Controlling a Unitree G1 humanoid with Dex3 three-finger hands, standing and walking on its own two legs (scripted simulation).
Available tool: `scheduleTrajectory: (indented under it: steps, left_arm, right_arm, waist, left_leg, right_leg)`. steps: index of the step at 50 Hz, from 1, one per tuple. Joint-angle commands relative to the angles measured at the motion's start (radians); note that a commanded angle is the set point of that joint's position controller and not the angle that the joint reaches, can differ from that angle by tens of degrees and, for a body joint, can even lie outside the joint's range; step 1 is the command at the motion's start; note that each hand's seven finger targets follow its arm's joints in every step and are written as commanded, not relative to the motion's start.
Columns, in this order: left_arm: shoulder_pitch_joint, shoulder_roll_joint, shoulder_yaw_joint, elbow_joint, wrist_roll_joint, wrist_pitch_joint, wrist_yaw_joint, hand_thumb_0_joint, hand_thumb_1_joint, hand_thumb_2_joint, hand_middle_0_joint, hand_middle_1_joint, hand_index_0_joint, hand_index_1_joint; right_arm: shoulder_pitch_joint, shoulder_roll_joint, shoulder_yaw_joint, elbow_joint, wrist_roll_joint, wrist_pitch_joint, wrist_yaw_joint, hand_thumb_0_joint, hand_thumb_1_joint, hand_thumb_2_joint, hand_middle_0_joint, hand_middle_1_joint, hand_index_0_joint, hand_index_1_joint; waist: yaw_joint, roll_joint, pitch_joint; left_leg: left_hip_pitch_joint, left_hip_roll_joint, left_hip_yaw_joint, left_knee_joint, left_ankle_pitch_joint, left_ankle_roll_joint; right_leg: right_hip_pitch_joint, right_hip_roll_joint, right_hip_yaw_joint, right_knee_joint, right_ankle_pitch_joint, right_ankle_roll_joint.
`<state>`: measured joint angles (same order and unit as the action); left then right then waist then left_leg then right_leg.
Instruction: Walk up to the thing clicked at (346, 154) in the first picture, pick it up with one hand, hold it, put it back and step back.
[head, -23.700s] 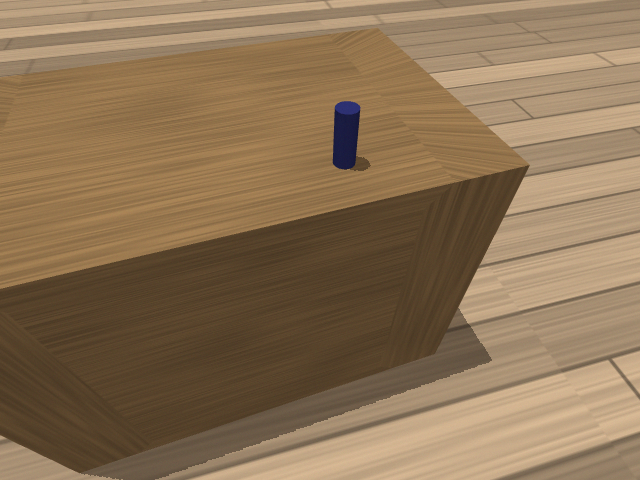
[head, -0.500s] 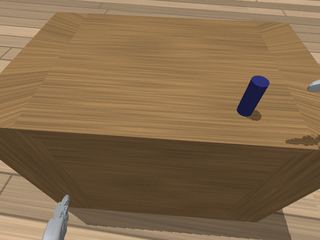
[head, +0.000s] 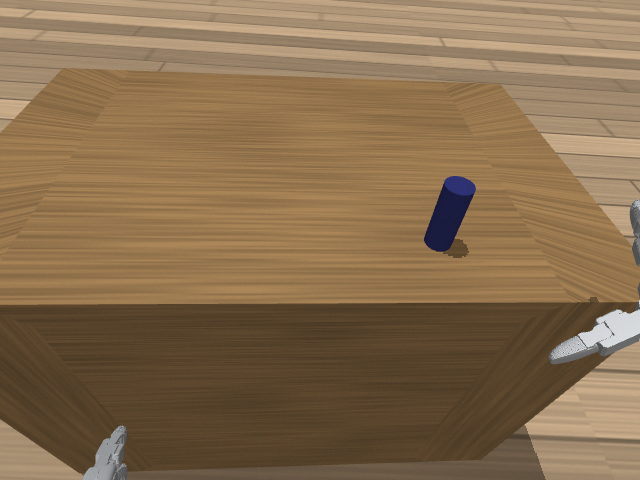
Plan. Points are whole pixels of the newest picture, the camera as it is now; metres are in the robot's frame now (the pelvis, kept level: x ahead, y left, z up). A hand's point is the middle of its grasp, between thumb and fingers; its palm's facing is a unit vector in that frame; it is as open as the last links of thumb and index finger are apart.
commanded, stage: sink last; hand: right
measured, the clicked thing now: (447, 215) +0.45 -0.21 +0.09
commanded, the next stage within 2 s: home in 0.60 s
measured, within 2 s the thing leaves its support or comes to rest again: neither
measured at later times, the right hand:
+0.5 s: hand out of the picture +0.14 -0.24 +0.19, palm faces +0.42 +0.78 -0.46, open 17.6 cm
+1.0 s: hand (592, 435) +0.14 -0.24 +0.11, palm faces +0.33 +0.86 -0.38, open 17.5 cm
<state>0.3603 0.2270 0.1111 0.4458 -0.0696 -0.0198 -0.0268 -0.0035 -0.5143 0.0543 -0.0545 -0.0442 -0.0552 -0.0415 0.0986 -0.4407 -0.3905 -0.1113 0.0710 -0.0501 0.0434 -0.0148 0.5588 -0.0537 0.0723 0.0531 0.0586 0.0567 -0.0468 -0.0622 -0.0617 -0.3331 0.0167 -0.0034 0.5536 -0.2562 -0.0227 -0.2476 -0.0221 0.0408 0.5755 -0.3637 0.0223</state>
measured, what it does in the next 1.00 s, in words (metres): stands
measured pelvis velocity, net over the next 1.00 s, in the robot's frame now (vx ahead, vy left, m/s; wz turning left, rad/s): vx -0.04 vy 0.01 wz -0.03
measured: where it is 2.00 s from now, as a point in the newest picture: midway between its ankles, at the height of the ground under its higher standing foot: outside the picture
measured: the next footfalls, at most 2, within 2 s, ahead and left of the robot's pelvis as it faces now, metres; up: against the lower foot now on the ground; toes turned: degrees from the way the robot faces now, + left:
none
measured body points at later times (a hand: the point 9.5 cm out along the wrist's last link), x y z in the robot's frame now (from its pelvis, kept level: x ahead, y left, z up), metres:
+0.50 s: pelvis -0.03 +0.02 +0.00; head -0.04 +0.05 +0.45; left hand +0.13 +0.27 -0.08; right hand +0.12 -0.28 +0.21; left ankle +0.02 +0.14 -0.73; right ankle -0.04 -0.13 -0.73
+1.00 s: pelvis -0.04 +0.01 +0.01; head -0.04 +0.03 +0.45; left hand +0.14 +0.21 -0.08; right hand +0.12 -0.28 +0.13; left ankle +0.02 +0.14 -0.73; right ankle -0.04 -0.13 -0.73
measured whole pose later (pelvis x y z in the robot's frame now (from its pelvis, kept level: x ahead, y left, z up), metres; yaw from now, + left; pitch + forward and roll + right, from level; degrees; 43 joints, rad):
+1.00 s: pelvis -0.04 +0.01 +0.01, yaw -1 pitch -4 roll +0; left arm 0.24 0.14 0.06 0.60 -0.01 -0.17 0.02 0.00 0.02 0.44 -0.12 -0.17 -0.13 -0.17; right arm 0.49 -0.27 -0.28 -0.18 0.05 -0.31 0.00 -0.01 0.55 -0.07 0.06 0.05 0.06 0.06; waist -0.05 -0.04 0.06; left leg -0.24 0.04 0.01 0.49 -0.19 -0.02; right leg -0.15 0.00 0.06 0.49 -0.27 0.03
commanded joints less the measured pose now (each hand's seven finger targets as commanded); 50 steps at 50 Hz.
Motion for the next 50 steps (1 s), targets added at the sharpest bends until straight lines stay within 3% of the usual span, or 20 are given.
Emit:
scheduleTrajectory:
  steps: [1,2,4,5,7,9,10,11,13,16,26,27,28,32,35,36,40,42,48,50]
  left_arm:
    - [-0.150,0.221,0.142,-0.249,0.010,-0.044,0.045,0.000,-0.515,0.044,-0.051,-0.046,-0.055,-0.042]
    - [-0.177,0.231,0.150,-0.277,0.015,-0.048,0.059,0.000,-0.515,0.042,-0.051,-0.044,-0.055,-0.039]
    - [-0.113,0.130,0.079,-0.238,0.023,-0.050,0.074,0.000,-0.520,0.047,-0.049,-0.042,-0.052,-0.039]
    - [-0.111,0.128,0.082,-0.263,0.026,-0.052,0.081,0.000,-0.524,0.052,-0.047,-0.041,-0.048,-0.041]
    - [-0.119,0.188,0.132,-0.316,0.033,-0.060,0.095,0.000,-0.505,0.037,-0.046,-0.041,-0.052,-0.034]
    - [-0.069,0.144,0.094,-0.288,0.029,-0.062,0.091,0.000,-0.500,0.034,-0.048,-0.045,-0.055,-0.037]
    - [0.016,0.078,0.065,-0.181,0.024,-0.056,0.083,0.000,-0.503,0.041,-0.049,-0.049,-0.055,-0.043]
    - [-0.029,0.065,0.043,-0.213,0.019,-0.064,0.077,0.000,-0.497,0.036,-0.050,-0.052,-0.058,-0.043]
    - [-0.007,0.089,0.084,-0.160,0.024,-0.065,0.080,0.000,-0.497,0.039,-0.050,-0.055,-0.058,-0.046]
    - [-0.021,0.067,0.079,-0.085,0.029,-0.087,0.080,0.000,-0.490,0.029,-0.051,-0.055,-0.061,-0.043]
    - [-0.157,0.167,0.163,-0.141,0.050,-0.150,0.083,0.000,-0.531,0.056,-0.053,-0.048,-0.052,-0.049]
    - [-0.181,0.176,0.165,-0.185,0.047,-0.160,0.085,0.000,-0.527,0.058,-0.051,-0.049,-0.051,-0.049]
    - [-0.148,0.158,0.160,-0.132,0.047,-0.157,0.086,0.000,-0.533,0.060,-0.052,-0.044,-0.049,-0.047]
    - [-0.204,0.052,0.044,-0.106,0.044,-0.173,0.072,0.000,-0.545,0.073,-0.053,-0.047,-0.046,-0.054]
    - [-0.190,0.086,0.066,-0.101,0.048,-0.186,0.080,0.000,-0.542,0.080,-0.052,-0.050,-0.045,-0.058]
    - [-0.112,0.080,0.063,-0.047,0.051,-0.187,0.082,0.000,-0.462,0.160,-0.113,-0.130,-0.116,-0.138]
    - [-0.140,0.020,-0.015,-0.028,0.047,-0.196,0.072,0.000,-0.142,0.466,-0.122,-0.176,-0.124,-0.173]
    - [-0.186,-0.005,-0.047,-0.008,0.048,-0.193,0.064,0.000,0.018,0.488,-0.126,-0.181,-0.128,-0.179]
    - [-0.202,0.142,0.072,-0.020,0.048,-0.202,0.067,0.000,0.413,0.621,-0.150,-0.217,-0.150,-0.217]
    - [-0.198,0.149,0.071,-0.022,0.049,-0.202,0.066,0.000,0.489,0.664,-0.158,-0.229,-0.158,-0.229]
  right_arm:
    - [-0.140,-0.350,-0.230,-0.510,0.016,-0.095,-0.073,0.000,0.588,-0.041,0.057,0.056,0.053,0.056]
    - [-0.054,-0.301,-0.215,-0.483,0.016,-0.099,-0.084,0.000,0.594,-0.041,0.056,0.056,0.053,0.057]
    - [0.144,-0.183,-0.158,-0.430,0.014,-0.111,-0.092,0.000,0.603,-0.044,0.052,0.058,0.052,0.058]
    - [0.200,-0.130,-0.113,-0.426,0.014,-0.116,-0.089,0.000,0.611,-0.043,0.049,0.060,0.051,0.060]
    - [0.246,-0.113,-0.110,-0.473,0.013,-0.133,-0.087,0.000,0.611,-0.041,0.047,0.062,0.051,0.062]
    - [0.303,-0.056,-0.055,-0.485,0.013,-0.144,-0.072,0.000,0.611,-0.043,0.045,0.062,0.050,0.062]
    - [0.345,-0.054,-0.063,-0.507,0.016,-0.154,-0.068,0.000,0.611,-0.047,0.046,0.062,0.051,0.062]
    - [0.332,-0.033,-0.039,-0.533,0.020,-0.164,-0.062,0.000,0.611,-0.046,0.046,0.062,0.051,0.062]
    - [0.272,-0.078,-0.053,-0.580,0.014,-0.176,-0.060,0.000,0.610,-0.047,0.046,0.062,0.051,0.062]
    - [0.213,-0.105,-0.070,-0.631,0.019,-0.198,-0.060,0.000,0.597,-0.045,0.049,0.060,0.052,0.061]
    - [0.276,-0.156,-0.226,-0.383,0.008,-0.272,-0.082,0.000,0.571,-0.055,0.048,0.062,0.053,0.062]
    - [0.274,-0.108,-0.182,-0.375,0.009,-0.277,-0.077,0.000,0.587,-0.052,0.047,0.063,0.053,0.063]
    - [0.275,-0.142,-0.214,-0.345,0.004,-0.282,-0.079,0.000,0.589,-0.054,0.046,0.063,0.052,0.063]
    - [0.215,-0.133,-0.177,-0.374,0.000,-0.322,-0.073,0.000,0.560,-0.059,0.047,0.062,0.053,0.062]
    - [0.176,-0.128,-0.141,-0.398,-0.008,-0.339,-0.075,0.000,0.553,-0.060,0.048,0.062,0.053,0.062]
    - [0.172,-0.130,-0.135,-0.427,-0.007,-0.344,-0.074,0.000,0.569,-0.047,0.051,0.050,0.051,0.050]
    - [0.266,-0.083,-0.099,-0.359,-0.011,-0.339,-0.066,0.000,0.523,-0.074,0.056,0.058,0.056,0.058]
    - [0.295,-0.061,-0.077,-0.323,-0.012,-0.332,-0.064,0.000,0.549,-0.058,0.053,0.053,0.053,0.053]
    - [0.387,0.050,0.068,-0.200,-0.010,-0.297,-0.042,0.000,0.550,-0.056,0.053,0.053,0.053,0.053]
    - [0.381,0.059,0.098,-0.184,-0.016,-0.288,-0.041,0.000,0.552,-0.055,0.053,0.053,0.053,0.053]
  waist:
    - [-0.011,-0.038,-0.193]
    - [-0.012,0.008,-0.188]
    - [-0.023,0.027,-0.129]
    - [-0.015,0.054,-0.115]
    - [-0.005,0.104,-0.148]
    - [-0.001,0.087,-0.067]
    - [-0.014,0.050,-0.002]
    - [-0.007,0.038,0.031]
    - [0.022,-0.012,0.070]
    - [0.043,-0.031,0.142]
    - [-0.038,0.099,0.038]
    - [-0.024,0.115,0.030]
    - [-0.038,0.114,0.022]
    - [-0.047,0.086,0.075]
    - [-0.017,0.066,0.048]
    - [-0.013,0.024,0.055]
    - [-0.019,-0.014,0.084]
    - [-0.030,-0.018,0.107]
    - [0.022,0.062,0.107]
    - [0.026,0.079,0.082]
  left_leg:
    - [0.190,-0.012,0.061,-0.047,0.236,0.036]
    - [0.207,-0.012,0.065,-0.041,0.252,0.035]
    - [0.212,-0.008,0.068,-0.046,0.214,0.034]
    - [0.212,-0.004,0.067,-0.050,0.216,0.031]
    - [0.220,-0.002,0.069,-0.052,0.215,0.023]
    - [0.178,0.002,0.069,-0.067,0.181,0.019]
    - [0.152,0.002,0.073,-0.072,0.149,0.020]
    - [0.133,0.004,0.070,-0.081,0.115,0.018]
    - [0.086,0.007,0.062,-0.094,0.058,0.016]
    - [0.036,0.016,0.051,-0.119,-0.036,0.012]
    - [0.163,0.019,0.063,-0.127,-0.065,0.010]
    - [0.163,0.018,0.061,-0.126,-0.044,0.009]
    - [0.169,0.020,0.060,-0.128,-0.030,0.008]
    - [0.156,0.027,0.037,-0.166,-0.152,0.010]
    - [0.158,0.023,0.032,-0.173,-0.154,0.009]
    - [0.156,0.016,0.041,-0.163,-0.108,0.012]
    - [0.164,0.005,0.063,-0.153,-0.044,0.019]
    - [0.171,0.002,0.070,-0.160,-0.044,0.020]
    - [0.143,-0.015,0.094,-0.157,-0.038,0.020]
    - [0.147,-0.011,0.094,-0.157,-0.007,0.018]
  right_leg:
    - [0.008,0.025,-0.056,-0.087,0.345,-0.021]
    - [0.004,0.024,-0.049,-0.084,0.366,-0.020]
    - [-0.027,0.029,-0.046,-0.084,0.327,-0.023]
    - [-0.030,0.030,-0.049,-0.080,0.322,-0.027]
    - [0.008,0.030,-0.051,-0.079,0.314,-0.031]
    - [0.005,0.036,-0.061,-0.095,0.280,-0.033]
    - [-0.019,0.038,-0.062,-0.107,0.252,-0.031]
    - [-0.033,0.040,-0.067,-0.115,0.214,-0.033]
    - [-0.029,0.046,-0.069,-0.140,0.144,-0.034]
    - [-0.055,0.058,-0.071,-0.148,0.036,-0.046]
    - [-0.069,0.054,-0.046,-0.143,0.057,-0.039]
    - [-0.054,0.051,-0.047,-0.148,0.075,-0.038]
    - [-0.047,0.054,-0.050,-0.143,0.094,-0.037]
    - [-0.073,0.051,-0.055,-0.169,0.016,-0.035]
    - [-0.049,0.053,-0.059,-0.187,0.008,-0.035]
    - [-0.034,0.051,-0.058,-0.196,0.023,-0.034]
    - [-0.038,0.053,-0.060,-0.202,0.067,-0.031]
    - [-0.058,0.052,-0.057,-0.212,0.067,-0.029]
    - [-0.027,0.030,-0.034,-0.234,0.053,-0.029]
    - [0.001,0.033,-0.040,-0.224,0.089,-0.031]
